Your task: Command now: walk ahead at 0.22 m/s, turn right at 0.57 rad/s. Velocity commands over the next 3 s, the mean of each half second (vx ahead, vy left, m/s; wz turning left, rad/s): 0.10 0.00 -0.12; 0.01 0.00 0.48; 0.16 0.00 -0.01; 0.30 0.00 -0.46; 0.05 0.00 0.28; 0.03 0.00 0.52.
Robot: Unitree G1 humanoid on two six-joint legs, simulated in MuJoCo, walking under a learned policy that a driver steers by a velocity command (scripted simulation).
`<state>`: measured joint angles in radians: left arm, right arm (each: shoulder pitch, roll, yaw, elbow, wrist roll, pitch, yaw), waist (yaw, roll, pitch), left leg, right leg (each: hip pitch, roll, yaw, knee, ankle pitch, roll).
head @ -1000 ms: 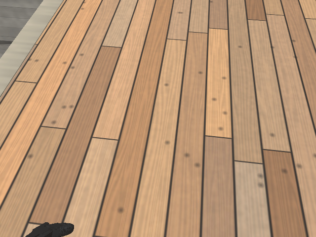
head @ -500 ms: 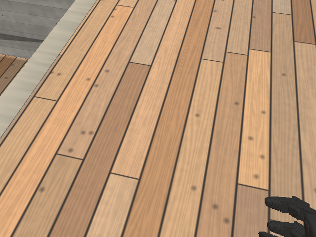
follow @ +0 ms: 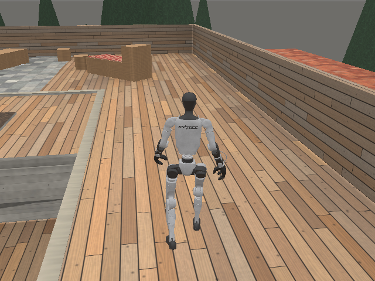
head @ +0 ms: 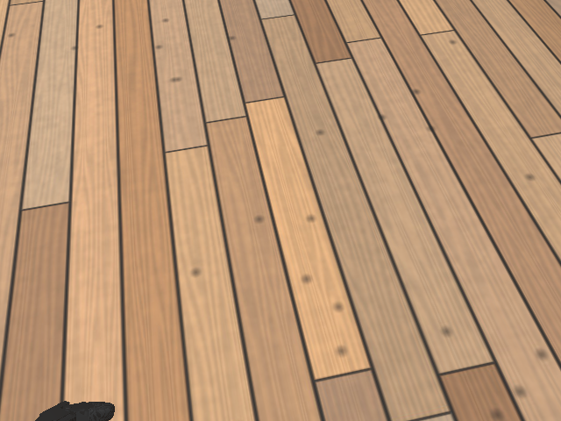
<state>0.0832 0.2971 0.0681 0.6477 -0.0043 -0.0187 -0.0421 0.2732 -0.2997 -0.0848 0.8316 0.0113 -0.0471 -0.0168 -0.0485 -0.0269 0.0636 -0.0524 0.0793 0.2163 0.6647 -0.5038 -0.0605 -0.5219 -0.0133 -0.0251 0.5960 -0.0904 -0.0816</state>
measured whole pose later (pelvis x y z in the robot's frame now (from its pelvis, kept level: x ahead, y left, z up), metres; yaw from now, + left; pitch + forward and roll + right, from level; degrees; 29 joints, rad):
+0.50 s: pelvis +0.11 +0.01 +0.02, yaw -1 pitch +1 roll -1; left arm 0.11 0.25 0.03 0.74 0.02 0.00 0.02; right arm 0.22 -0.28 -0.05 0.80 0.00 0.01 -0.02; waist -0.02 0.00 0.02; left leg -0.32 0.04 -0.05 0.58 -0.28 -0.03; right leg -0.30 0.05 -0.04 0.53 -0.24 -0.04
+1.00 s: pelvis +0.12 -0.01 +0.03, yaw +16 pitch +1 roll +1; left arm 0.18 0.25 0.06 0.73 0.01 0.01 0.04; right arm 0.15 -0.33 -0.10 0.71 0.02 0.06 -0.02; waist 0.02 0.03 0.06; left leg -0.49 0.02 -0.06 0.97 -0.39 -0.11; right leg -0.19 -0.02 -0.11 0.39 -0.23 -0.04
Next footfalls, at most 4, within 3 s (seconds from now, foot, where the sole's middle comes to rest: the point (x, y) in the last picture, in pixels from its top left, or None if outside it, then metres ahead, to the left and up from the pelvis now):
0.44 left None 0.17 0.15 -0.75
1.16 left None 0.11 0.15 -0.75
1.68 right None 0.38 -0.09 -0.75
2.14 left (252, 359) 0.58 0.09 -0.75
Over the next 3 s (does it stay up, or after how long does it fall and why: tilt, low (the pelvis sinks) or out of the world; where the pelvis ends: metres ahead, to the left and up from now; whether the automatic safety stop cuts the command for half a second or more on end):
stays up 0.48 -0.01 0.02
